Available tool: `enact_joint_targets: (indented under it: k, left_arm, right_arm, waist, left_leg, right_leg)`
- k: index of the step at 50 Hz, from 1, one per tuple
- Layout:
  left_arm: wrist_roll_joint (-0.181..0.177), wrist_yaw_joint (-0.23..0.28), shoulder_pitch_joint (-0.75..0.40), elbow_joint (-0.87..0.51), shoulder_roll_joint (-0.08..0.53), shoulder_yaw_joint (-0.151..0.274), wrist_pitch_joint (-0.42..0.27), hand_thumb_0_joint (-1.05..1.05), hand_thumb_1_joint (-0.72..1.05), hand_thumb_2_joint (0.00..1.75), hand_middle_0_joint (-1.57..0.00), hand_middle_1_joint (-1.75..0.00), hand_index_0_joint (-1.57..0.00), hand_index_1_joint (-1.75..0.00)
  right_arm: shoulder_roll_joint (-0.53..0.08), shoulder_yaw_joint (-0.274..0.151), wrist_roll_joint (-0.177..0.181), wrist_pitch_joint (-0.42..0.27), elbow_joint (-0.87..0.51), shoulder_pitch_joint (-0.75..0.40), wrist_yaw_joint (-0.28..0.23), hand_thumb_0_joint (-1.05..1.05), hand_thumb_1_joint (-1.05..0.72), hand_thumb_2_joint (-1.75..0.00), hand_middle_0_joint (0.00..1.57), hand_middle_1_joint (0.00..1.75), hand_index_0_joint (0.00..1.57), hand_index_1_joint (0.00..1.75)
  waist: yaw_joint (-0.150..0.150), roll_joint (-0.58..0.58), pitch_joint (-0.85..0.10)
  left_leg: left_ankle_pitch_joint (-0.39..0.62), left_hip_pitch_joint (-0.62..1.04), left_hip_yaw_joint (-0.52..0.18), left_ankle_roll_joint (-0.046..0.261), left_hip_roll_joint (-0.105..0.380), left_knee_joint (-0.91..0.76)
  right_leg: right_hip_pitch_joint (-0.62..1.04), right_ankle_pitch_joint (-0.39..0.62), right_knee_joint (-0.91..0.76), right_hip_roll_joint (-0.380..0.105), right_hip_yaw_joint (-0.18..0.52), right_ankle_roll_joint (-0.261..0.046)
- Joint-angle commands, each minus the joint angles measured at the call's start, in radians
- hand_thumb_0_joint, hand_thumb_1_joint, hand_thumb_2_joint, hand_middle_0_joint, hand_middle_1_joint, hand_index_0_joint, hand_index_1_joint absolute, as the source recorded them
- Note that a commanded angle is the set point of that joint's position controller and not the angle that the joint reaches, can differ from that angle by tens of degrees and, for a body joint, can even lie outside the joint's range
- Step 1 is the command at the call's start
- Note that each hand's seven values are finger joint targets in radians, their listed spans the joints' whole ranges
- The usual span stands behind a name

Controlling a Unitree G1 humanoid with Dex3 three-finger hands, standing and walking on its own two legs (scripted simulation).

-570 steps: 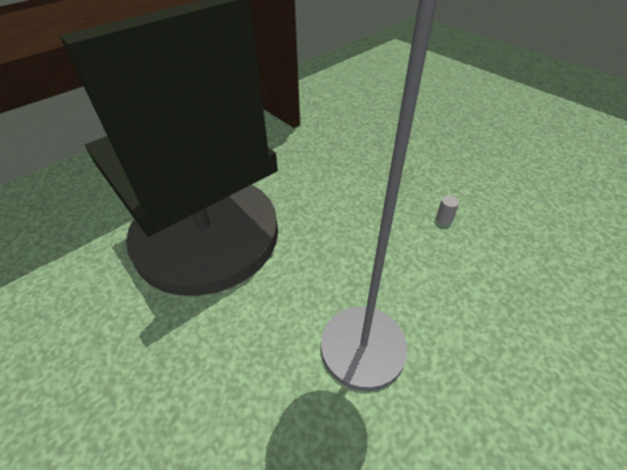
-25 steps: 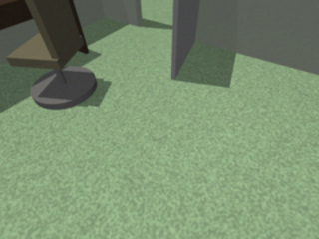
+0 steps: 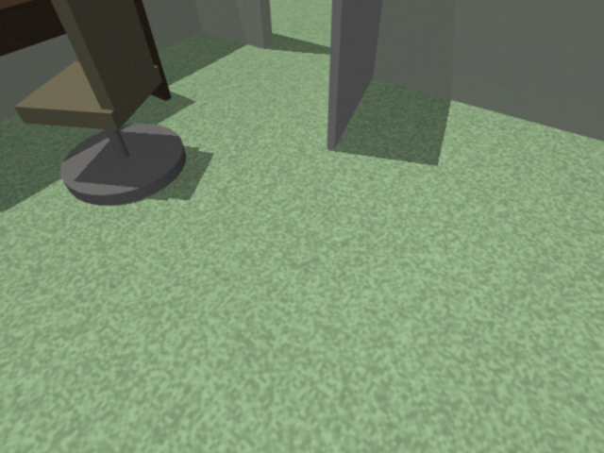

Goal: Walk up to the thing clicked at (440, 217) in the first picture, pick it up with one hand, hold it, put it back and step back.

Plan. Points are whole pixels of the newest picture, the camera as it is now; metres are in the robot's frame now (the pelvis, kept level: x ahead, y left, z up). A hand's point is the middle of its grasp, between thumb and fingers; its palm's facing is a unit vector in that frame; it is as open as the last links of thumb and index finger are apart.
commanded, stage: stand
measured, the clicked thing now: out of the picture -0.42 +1.35 -0.73
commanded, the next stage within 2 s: walk up in 0.02 s
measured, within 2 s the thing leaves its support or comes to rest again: neither
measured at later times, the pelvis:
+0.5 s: pelvis -0.02 -0.06 -0.02, yaw +29 degrees
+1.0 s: pelvis +0.01 -0.09 -0.03, yaw +58 degrees
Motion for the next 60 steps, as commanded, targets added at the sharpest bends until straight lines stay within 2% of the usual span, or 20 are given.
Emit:
enact_joint_targets:
  k: [1, 6, 10, 12, 14, 17, 22, 27, 28, 29, 30, 34, 42, 43, 44, 45, 46, 50, 55, 60]
  left_arm:
    - [0.001, 0.003, -0.141, -0.14, 0.28, 0.109, 0.004, 0.0, 0.9, 0.9, -0.2, -0.3, -0.2, -0.3]
    - [0.004, -0.016, -0.067, -0.262, 0.191, 0.114, 0.054, 0.0, 0.9, 0.9, -0.2, -0.3, -0.2, -0.3]
    - [0.01, -0.013, 0.015, -0.298, 0.191, 0.117, 0.042, 0.0, 0.9, 0.9, -0.2, -0.3, -0.2, -0.3]
    - [0.042, 0.001, 0.014, -0.322, 0.316, 0.145, 0.036, 0.0, 0.9, 0.9, -0.2, -0.3, -0.2, -0.3]
    - [0.042, -0.01, -0.132, -0.397, 0.305, 0.146, 0.033, 0.0, 0.9, 0.9, -0.2, -0.3, -0.2, -0.3]
    - [0.043, -0.009, -0.157, -0.404, 0.226, 0.122, 0.018, 0.0, 0.9, 0.9, -0.2, -0.3, -0.2, -0.3]
    - [0.041, -0.024, 0.001, -0.429, 0.263, 0.135, 0.016, 0.0, 0.9, 0.9, -0.2, -0.3, -0.2, -0.3]
    - [0.026, -0.029, -0.013, -0.487, 0.28, 0.128, 0.028, 0.0, 0.9, 0.9, -0.2, -0.3, -0.2, -0.3]
    - [0.02, -0.028, 0.025, -0.495, 0.239, 0.117, 0.029, 0.0, 0.9, 0.9, -0.2, -0.3, -0.2, -0.3]
    - [0.009, -0.03, 0.042, -0.527, 0.17, 0.102, 0.028, 0.0, 0.9, 0.9, -0.2, -0.3, -0.2, -0.3]
    - [0.012, -0.026, -0.023, -0.546, 0.223, 0.114, 0.028, 0.0, 0.9, 0.9, -0.2, -0.3, -0.2, -0.3]
    - [0.01, -0.03, 0.058, -0.506, 0.241, 0.114, 0.015, 0.0, 0.9, 0.9, -0.2, -0.3, -0.2, -0.3]
    - [0.0, 0.002, 0.201, -0.488, 0.2, 0.128, -0.008, 0.0, 0.9, 0.9, -0.2, -0.3, -0.2, -0.3]
    - [0.005, 0.011, 0.251, -0.48, 0.226, 0.138, -0.014, 0.0, 0.9, 0.9, -0.2, -0.3, -0.2, -0.3]
    - [0.021, 0.019, 0.287, -0.48, 0.322, 0.162, -0.02, 0.0, 0.9, 0.9, -0.2, -0.3, -0.2, -0.3]
    - [0.038, 0.025, 0.17, -0.518, 0.402, 0.178, -0.022, 0.0, 0.9, 0.9, -0.2, -0.3, -0.2, -0.3]
    - [0.033, 0.025, 0.087, -0.539, 0.403, 0.178, -0.023, 0.0, 0.9, 0.9, -0.2, -0.3, -0.2, -0.3]
    - [0.027, 0.024, 0.111, -0.495, 0.326, 0.147, -0.047, 0.0, 0.9, 0.9, -0.2, -0.3, -0.2, -0.3]
    - [0.044, 0.0, 0.177, -0.516, 0.376, 0.158, -0.04, 0.0, 0.9, 0.9, -0.2, -0.3, -0.2, -0.3]
    - [0.029, -0.026, 0.141, -0.531, 0.328, 0.127, 0.001, 0.0, 0.9, 0.9, -0.2, -0.3, -0.2, -0.3]
  right_arm:
    - [-0.271, -0.08, 0.006, 0.005, -0.115, 0.043, -0.019, 0.0, -0.9, -0.9, 0.2, 0.3, 0.2, 0.3]
    - [-0.348, -0.152, -0.013, 0.018, -0.233, 0.06, -0.036, 0.0, -0.9, -0.9, 0.2, 0.3, 0.2, 0.3]
    - [-0.253, -0.131, -0.011, 0.023, -0.322, -0.031, -0.036, 0.0, -0.9, -0.9, 0.2, 0.3, 0.2, 0.3]
    - [-0.152, -0.095, -0.007, 0.028, -0.354, 0.048, -0.027, 0.0, -0.9, -0.9, 0.2, 0.3, 0.2, 0.3]
    - [-0.229, -0.126, -0.021, 0.041, -0.357, 0.084, -0.029, 0.0, -0.9, -0.9, 0.2, 0.3, 0.2, 0.3]
    - [-0.206, -0.12, -0.02, 0.043, -0.353, 0.153, 0.018, 0.0, -0.9, -0.9, 0.2, 0.3, 0.2, 0.3]
    - [-0.191, -0.112, -0.02, 0.038, -0.419, 0.092, 0.046, 0.0, -0.9, -0.9, 0.2, 0.3, 0.2, 0.3]
    - [-0.216, -0.142, -0.026, 0.03, -0.433, 0.221, 0.026, 0.0, -0.9, -0.9, 0.2, 0.3, 0.2, 0.3]
    - [-0.261, -0.161, -0.034, 0.024, -0.428, 0.284, 0.015, 0.0, -0.9, -0.9, 0.2, 0.3, 0.2, 0.3]
    - [-0.374, -0.188, -0.045, 0.022, -0.465, 0.266, 0.003, 0.0, -0.9, -0.9, 0.2, 0.3, 0.2, 0.3]
    - [-0.41, -0.198, -0.031, 0.02, -0.488, 0.263, 0.0, 0.0, -0.9, -0.9, 0.2, 0.3, 0.2, 0.3]
    - [-0.296, -0.156, -0.016, 0.021, -0.552, 0.15, -0.012, 0.0, -0.9, -0.9, 0.2, 0.3, 0.2, 0.3]
    - [-0.292, -0.169, -0.044, 0.042, -0.647, 0.095, 0.021, 0.0, -0.9, -0.9, 0.2, 0.3, 0.2, 0.3]
    - [-0.263, -0.159, -0.036, 0.045, -0.665, 0.059, 0.024, 0.0, -0.9, -0.9, 0.2, 0.3, 0.2, 0.3]
    - [-0.201, -0.144, -0.03, 0.048, -0.683, 0.058, 0.023, 0.0, -0.9, -0.9, 0.2, 0.3, 0.2, 0.3]
    - [-0.208, -0.147, -0.037, 0.051, -0.664, 0.13, 0.015, 0.0, -0.9, -0.9, 0.2, 0.3, 0.2, 0.3]
    - [-0.291, -0.17, -0.043, 0.06, -0.638, 0.143, 0.012, 0.0, -0.9, -0.9, 0.2, 0.3, 0.2, 0.3]
    - [-0.258, -0.171, -0.043, 0.042, -0.585, 0.187, 0.052, 0.0, -0.9, -0.9, 0.2, 0.3, 0.2, 0.3]
    - [-0.224, -0.158, -0.013, 0.037, -0.582, 0.1, 0.054, 0.0, -0.9, -0.9, 0.2, 0.3, 0.2, 0.3]
    - [-0.26, -0.175, 0.004, 0.002, -0.472, 0.278, 0.015, 0.0, -0.9, -0.9, 0.2, 0.3, 0.2, 0.3]
  waist:
    - [-0.001, -0.058, 0.047]
    - [0.006, 0.228, -0.124]
    - [0.104, 0.088, -0.156]
    - [0.088, -0.278, -0.14]
    - [0.039, -0.184, -0.063]
    - [-0.01, -0.169, 0.0]
    - [0.069, -0.166, -0.011]
    - [-0.017, -0.105, -0.077]
    - [-0.053, 0.032, -0.14]
    - [-0.039, 0.312, -0.117]
    - [-0.066, 0.274, -0.141]
    - [-0.002, 0.142, -0.059]
    - [0.041, 0.169, -0.097]
    - [0.087, 0.097, -0.114]
    - [0.116, -0.154, -0.09]
    - [0.06, -0.265, -0.057]
    - [0.027, -0.186, -0.014]
    - [-0.011, -0.121, -0.013]
    - [0.073, -0.267, -0.007]
    - [-0.012, -0.102, -0.098]
  left_leg:
    - [0.372, -0.236, -0.214, 0.074, 0.083, 0.016]
    - [0.402, -0.07, -0.557, 0.229, 0.253, -0.027]
    - [0.241, -0.192, -0.368, 0.118, 0.07, 0.14]
    - [-0.285, -0.509, -0.118, 0.021, -0.115, 0.428]
    - [-0.333, -0.424, -0.071, 0.005, 0.005, 0.675]
    - [-0.138, -0.418, -0.044, 0.03, 0.017, 0.656]
    - [-0.129, -0.359, 0.054, 0.037, 0.001, 0.406]
    - [-0.113, -0.061, 0.125, 0.078, -0.055, 0.209]
    - [-0.13, 0.111, -0.007, 0.139, -0.038, 0.13]
    - [0.015, 0.206, -0.431, 0.244, 0.187, 0.059]
    - [0.081, 0.136, -0.708, 0.389, 0.324, 0.009]
    - [-0.053, -0.067, -0.397, 0.242, 0.17, 0.043]
    - [0.144, -0.314, -0.404, 0.164, 0.038, 0.195]
    - [0.042, -0.389, -0.358, 0.121, -0.013, 0.28]
    - [-0.205, -0.563, -0.242, 0.057, -0.129, 0.489]
    - [-0.358, -0.602, -0.149, -0.003, -0.128, 0.719]
    - [-0.352, -0.539, -0.167, -0.004, -0.05, 0.856]
    - [-0.164, -0.519, -0.116, 0.0, -0.001, 0.826]
    - [-0.272, -0.417, -0.009, -0.003, -0.006, 0.542]
    - [-0.153, 0.001, 0.055, 0.028, -0.093, 0.22]
  right_leg:
    - [0.081, 0.078, 0.126, -0.05, -0.012, -0.027]
    - [-0.106, -0.359, 0.426, 0.025, 0.122, -0.032]
    - [0.086, -0.156, 0.078, 0.006, 0.124, -0.074]
    - [0.276, 0.053, -0.026, -0.319, 0.341, -0.176]
    - [-0.04, -0.061, -0.085, -0.479, 0.383, -0.317]
    - [-0.005, 0.11, 0.002, -0.231, 0.095, -0.176]
    - [0.112, 0.27, 0.098, -0.256, -0.025, -0.166]
    - [-0.062, 0.216, 0.34, -0.28, -0.123, -0.106]
    - [-0.178, 0.152, 0.586, -0.212, -0.163, -0.053]
    - [-0.468, -0.294, 0.792, -0.01, -0.199, 0.029]
    - [-0.493, -0.494, 0.855, -0.004, 0.017, 0.022]
    - [-0.372, -0.37, 0.686, -0.067, 0.074, -0.011]
    - [-0.059, -0.171, 0.307, 0.073, 0.016, -0.03]
    - [0.036, -0.121, 0.18, 0.033, 0.059, -0.055]
    - [0.099, -0.255, 0.0, -0.189, 0.328, -0.118]
    - [-0.043, -0.385, -0.106, -0.475, 0.592, -0.242]
    - [-0.168, -0.395, -0.106, -0.538, 0.619, -0.334]
    - [-0.064, -0.058, 0.047, -0.29, 0.162, -0.178]
    - [-0.023, -0.041, 0.117, -0.307, 0.032, -0.195]
    - [-0.26, -0.167, 0.424, -0.28, -0.112, -0.111]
